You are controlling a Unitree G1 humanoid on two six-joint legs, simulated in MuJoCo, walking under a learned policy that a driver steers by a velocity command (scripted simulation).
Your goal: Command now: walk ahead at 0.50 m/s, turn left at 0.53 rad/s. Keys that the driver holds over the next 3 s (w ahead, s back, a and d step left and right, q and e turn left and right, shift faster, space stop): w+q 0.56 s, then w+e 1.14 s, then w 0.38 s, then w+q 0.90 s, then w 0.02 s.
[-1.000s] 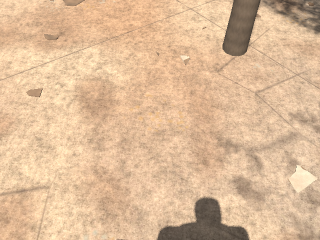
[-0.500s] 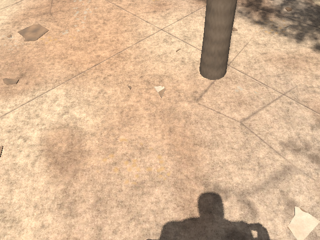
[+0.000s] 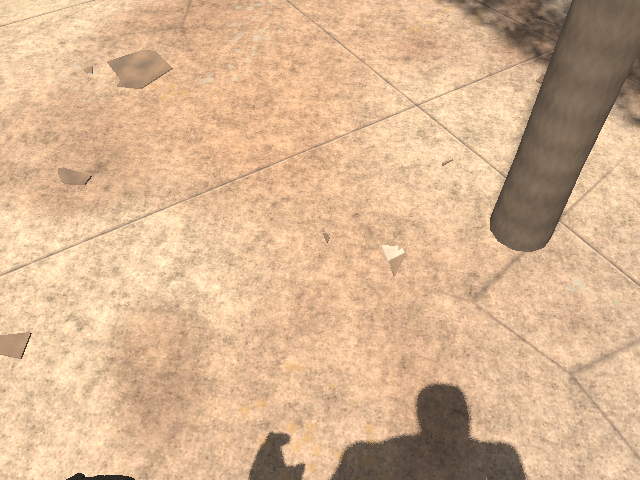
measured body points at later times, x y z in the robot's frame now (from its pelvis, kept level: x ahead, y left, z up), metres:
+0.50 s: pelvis +0.26 -0.05 +0.00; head +0.29 -0.05 +0.45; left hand +0.21 +0.24 -0.11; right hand +0.52 -0.24 -0.09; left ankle +0.33 +0.14 -0.67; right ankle +0.24 -0.17 -0.74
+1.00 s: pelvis +0.51 +0.09 +0.00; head +0.53 +0.10 +0.45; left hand +0.56 +0.39 -0.11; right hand +0.65 -0.16 -0.11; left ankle +0.45 +0.17 -0.74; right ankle +0.66 -0.04 -0.67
